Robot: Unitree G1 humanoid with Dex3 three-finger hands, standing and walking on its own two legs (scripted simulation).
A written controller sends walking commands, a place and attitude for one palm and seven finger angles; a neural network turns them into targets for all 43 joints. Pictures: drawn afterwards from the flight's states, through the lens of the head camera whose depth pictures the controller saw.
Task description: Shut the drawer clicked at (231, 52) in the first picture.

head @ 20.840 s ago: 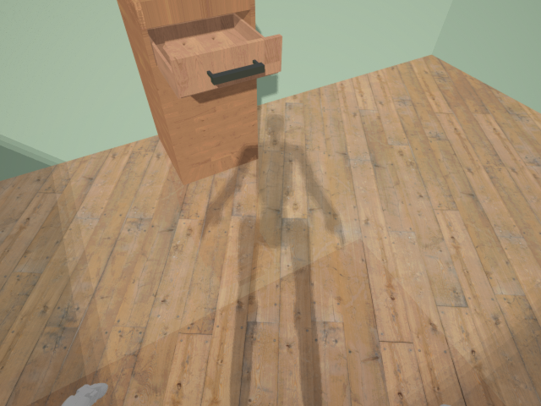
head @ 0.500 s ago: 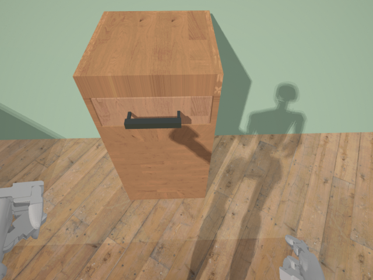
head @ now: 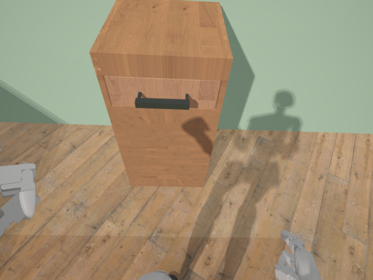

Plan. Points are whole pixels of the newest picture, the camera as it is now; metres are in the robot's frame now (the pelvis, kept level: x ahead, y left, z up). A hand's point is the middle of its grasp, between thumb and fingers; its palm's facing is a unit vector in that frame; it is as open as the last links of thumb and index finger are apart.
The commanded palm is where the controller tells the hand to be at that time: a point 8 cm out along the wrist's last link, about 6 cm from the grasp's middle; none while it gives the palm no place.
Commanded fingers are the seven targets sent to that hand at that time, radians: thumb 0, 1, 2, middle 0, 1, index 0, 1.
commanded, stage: step back with the hand held close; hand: left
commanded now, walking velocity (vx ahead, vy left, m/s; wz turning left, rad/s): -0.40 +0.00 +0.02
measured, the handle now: (163, 99) +0.67 +0.12 -0.05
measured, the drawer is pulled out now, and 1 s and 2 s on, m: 0.00 0.00 0.00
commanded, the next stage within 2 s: stop stepping back and stand still in 0.66 s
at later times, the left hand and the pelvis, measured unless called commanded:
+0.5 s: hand out of the picture +0.13 +0.26 +0.18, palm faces +0.32 -0.83 -0.47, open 3.2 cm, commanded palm +0.05 +0.29 +0.19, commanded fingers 0.00 0.90 0.90 -1.40 -1.60 -1.40 -1.60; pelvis -0.08 +0.01 +0.01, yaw +0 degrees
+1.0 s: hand out of the picture +0.02 +0.26 +0.18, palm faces +0.27 -0.89 -0.37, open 3.2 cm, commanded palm -0.05 +0.30 +0.19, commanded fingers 0.00 0.90 0.90 -1.40 -1.60 -1.40 -1.60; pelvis -0.21 +0.03 +0.00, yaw -6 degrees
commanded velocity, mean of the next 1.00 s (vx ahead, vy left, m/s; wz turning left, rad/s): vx -0.22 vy -0.01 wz -0.01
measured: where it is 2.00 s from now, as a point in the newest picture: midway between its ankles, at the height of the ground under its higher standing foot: outside the picture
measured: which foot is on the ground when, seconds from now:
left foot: down 0.00-0.80, up 0.82-0.86, down 0.88-1.00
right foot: down 0.00-0.40, up 0.42-0.76, down 0.78-1.00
